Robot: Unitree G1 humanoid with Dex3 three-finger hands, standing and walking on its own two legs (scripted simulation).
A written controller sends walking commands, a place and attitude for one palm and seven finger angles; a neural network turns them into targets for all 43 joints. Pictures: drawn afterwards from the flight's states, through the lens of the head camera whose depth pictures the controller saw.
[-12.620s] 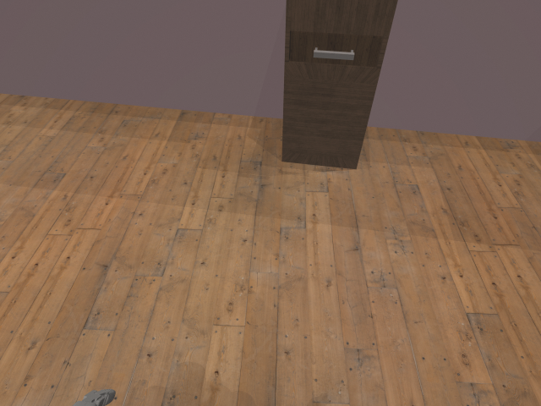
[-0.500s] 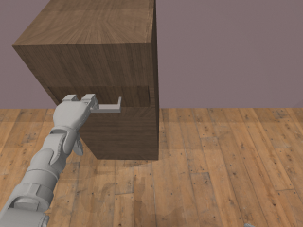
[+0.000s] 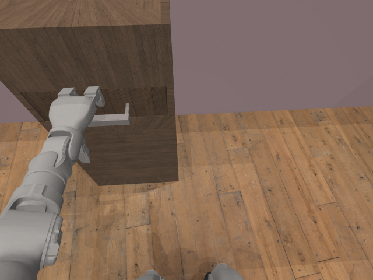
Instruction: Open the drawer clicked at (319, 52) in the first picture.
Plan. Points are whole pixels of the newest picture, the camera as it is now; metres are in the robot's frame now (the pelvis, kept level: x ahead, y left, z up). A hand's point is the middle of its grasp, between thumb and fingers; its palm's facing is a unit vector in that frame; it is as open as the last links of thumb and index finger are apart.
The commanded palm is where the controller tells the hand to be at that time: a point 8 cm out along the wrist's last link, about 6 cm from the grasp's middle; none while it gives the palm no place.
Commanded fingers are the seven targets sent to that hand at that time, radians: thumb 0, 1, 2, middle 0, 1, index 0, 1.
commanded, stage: move the hooked fingers above the handle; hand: left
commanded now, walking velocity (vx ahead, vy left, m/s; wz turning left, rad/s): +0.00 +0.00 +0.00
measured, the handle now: (100, 114) +0.57 +0.24 -0.07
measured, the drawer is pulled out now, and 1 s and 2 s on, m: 0.00 0.00 0.00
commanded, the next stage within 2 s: none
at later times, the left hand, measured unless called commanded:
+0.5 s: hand (94, 111) +0.52 +0.23 -0.01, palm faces +0.00 -0.02 -1.00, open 13.5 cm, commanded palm +0.50 +0.24 +0.04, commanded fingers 0.00 -0.50 0.30 -0.30 -1.20 -0.30 -1.20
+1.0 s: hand (87, 118) +0.51 +0.25 -0.02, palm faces -0.07 -0.01 -1.00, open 13.8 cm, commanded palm +0.50 +0.24 +0.04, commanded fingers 0.00 -0.50 0.30 -0.30 -1.20 -0.30 -1.20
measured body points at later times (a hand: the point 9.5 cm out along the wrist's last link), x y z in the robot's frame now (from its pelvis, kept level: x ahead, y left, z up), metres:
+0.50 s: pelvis +0.00 +0.02 -0.03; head +0.14 +0.02 +0.40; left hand +0.52 +0.23 +0.05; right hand -0.03 -0.26 -0.15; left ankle +0.00 +0.10 -0.70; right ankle +0.02 -0.11 -0.70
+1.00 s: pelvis +0.00 +0.01 -0.03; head +0.15 +0.01 +0.40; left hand +0.51 +0.25 +0.03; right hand +0.00 -0.28 -0.14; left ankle +0.00 +0.10 -0.70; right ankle +0.02 -0.11 -0.70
